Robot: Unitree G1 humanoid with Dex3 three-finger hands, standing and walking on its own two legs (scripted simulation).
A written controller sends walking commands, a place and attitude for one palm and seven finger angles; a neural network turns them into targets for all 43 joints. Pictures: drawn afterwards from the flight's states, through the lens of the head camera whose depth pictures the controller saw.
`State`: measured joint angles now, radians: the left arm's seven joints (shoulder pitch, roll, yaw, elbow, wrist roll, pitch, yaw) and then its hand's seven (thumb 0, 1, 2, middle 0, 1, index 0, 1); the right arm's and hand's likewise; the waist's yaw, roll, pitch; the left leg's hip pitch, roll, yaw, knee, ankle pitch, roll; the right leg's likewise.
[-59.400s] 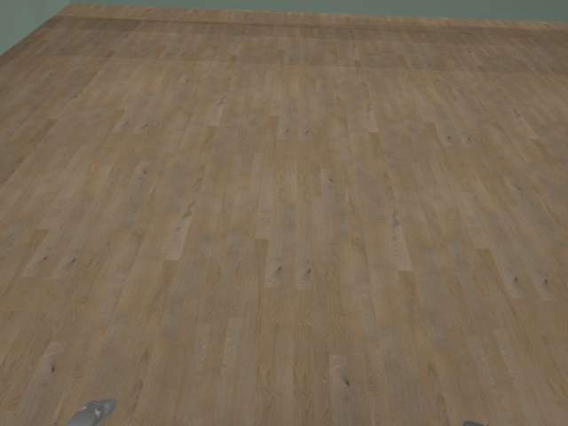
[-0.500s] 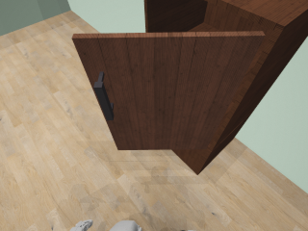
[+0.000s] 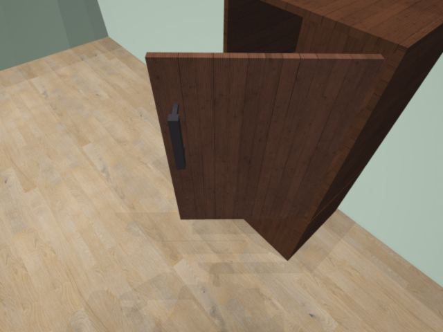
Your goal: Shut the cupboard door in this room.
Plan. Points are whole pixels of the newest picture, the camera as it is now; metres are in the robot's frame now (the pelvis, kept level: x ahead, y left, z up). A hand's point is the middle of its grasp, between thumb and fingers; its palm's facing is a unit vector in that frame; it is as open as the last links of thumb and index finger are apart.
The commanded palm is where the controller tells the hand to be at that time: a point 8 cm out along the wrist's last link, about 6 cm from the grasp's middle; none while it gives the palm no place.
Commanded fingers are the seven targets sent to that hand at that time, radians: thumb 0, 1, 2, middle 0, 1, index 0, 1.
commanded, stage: come to a stop and stand still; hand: left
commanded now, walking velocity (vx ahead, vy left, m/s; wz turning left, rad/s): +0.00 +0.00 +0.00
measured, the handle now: (178, 137) +0.48 +0.14 +0.06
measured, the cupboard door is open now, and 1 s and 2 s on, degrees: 49 49 49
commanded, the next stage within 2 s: look again from close up in 0.46 s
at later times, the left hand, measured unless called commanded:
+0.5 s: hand out of the picture -0.04 +0.14 -0.17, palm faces +0.03 -0.99 -0.14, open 7.4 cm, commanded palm none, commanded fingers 0.00 0.90 0.90 -0.20 -0.30 -0.20 -0.30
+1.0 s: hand out of the picture +0.00 +0.19 -0.18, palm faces +0.02 -0.98 -0.21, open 7.4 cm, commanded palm none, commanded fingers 0.00 0.90 0.90 -0.20 -0.30 -0.20 -0.30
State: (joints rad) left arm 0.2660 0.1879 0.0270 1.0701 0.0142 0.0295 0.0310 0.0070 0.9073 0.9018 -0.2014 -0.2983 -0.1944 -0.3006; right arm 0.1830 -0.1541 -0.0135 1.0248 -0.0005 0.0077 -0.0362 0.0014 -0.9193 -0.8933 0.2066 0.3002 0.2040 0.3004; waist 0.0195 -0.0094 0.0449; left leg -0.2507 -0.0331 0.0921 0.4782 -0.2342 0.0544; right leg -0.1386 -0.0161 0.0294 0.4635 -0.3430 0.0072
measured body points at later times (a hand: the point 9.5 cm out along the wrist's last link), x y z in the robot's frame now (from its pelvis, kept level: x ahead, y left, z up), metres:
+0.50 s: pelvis -0.02 -0.01 +0.01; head -0.01 +0.00 +0.46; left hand -0.04 +0.19 -0.16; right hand -0.08 -0.23 -0.15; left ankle +0.01 +0.08 -0.74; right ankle -0.05 -0.13 -0.74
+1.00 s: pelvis -0.01 +0.01 +0.00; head +0.00 +0.02 +0.45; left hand +0.00 +0.24 -0.16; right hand +0.03 -0.22 -0.15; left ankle +0.01 +0.08 -0.74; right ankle -0.05 -0.13 -0.74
